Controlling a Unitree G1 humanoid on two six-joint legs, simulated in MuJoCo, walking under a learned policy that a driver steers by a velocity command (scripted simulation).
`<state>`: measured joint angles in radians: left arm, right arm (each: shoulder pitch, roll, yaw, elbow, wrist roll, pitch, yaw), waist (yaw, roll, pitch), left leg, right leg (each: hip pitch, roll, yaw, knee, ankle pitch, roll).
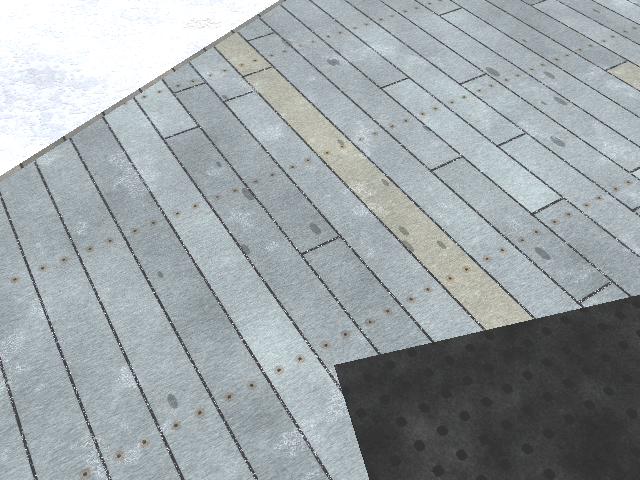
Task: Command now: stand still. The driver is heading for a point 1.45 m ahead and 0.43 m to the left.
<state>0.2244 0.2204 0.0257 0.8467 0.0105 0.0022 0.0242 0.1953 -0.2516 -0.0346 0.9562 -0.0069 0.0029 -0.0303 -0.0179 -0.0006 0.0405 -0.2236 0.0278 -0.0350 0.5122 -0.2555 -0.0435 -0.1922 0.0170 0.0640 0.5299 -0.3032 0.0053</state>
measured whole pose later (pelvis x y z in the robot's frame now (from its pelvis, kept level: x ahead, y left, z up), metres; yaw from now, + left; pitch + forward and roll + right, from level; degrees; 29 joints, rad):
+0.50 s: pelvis +0.00 +0.00 +0.00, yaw +0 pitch -2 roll +0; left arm 0.25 0.21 0.01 1.02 0.00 0.00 0.03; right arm 0.22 -0.22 -0.03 1.08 0.00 0.01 -0.05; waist -0.01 0.00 0.04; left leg -0.22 0.03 -0.04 0.50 -0.25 -0.04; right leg -0.18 0.01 0.06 0.50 -0.29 0.01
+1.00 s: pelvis +0.00 +0.01 +0.00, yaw +0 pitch -1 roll +0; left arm 0.29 0.19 0.00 1.09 0.00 0.00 0.04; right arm 0.27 -0.19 -0.01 1.10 0.00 0.00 -0.05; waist 0.00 0.00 0.04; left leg -0.23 0.02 -0.04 0.51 -0.26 -0.03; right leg -0.19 0.00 0.06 0.50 -0.30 0.02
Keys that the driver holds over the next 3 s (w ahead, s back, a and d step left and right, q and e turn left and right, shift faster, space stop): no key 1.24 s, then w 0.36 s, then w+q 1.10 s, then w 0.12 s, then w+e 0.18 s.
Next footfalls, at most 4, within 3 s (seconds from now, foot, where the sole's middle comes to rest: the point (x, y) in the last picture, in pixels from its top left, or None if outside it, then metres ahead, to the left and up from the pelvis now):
1.88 right None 0.35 -0.18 -0.77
2.44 left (250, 460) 0.56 0.17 -0.77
2.98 right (249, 315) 0.93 0.19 -0.77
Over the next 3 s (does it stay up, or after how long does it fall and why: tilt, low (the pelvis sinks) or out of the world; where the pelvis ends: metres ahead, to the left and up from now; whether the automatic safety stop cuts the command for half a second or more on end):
stays up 0.74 0.17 -0.01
